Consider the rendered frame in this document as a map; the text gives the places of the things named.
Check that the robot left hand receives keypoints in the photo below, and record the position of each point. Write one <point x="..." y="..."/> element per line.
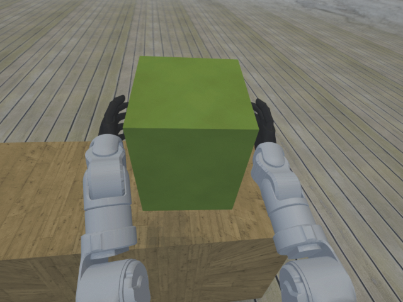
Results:
<point x="109" y="124"/>

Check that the robot left upper arm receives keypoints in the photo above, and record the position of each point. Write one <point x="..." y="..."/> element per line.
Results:
<point x="117" y="281"/>

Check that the robot right upper arm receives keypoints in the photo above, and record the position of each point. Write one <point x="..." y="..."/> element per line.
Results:
<point x="318" y="279"/>

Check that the robot right hand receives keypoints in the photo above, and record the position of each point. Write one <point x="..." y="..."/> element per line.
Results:
<point x="265" y="123"/>

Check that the carton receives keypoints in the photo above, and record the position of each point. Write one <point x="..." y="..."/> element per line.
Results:
<point x="190" y="129"/>

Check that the pedestal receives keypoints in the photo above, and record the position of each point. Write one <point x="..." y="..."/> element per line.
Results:
<point x="189" y="255"/>

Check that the left robot forearm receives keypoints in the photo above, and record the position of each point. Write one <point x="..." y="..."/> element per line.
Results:
<point x="107" y="203"/>

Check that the right robot forearm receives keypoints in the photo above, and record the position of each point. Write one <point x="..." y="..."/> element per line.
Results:
<point x="296" y="233"/>

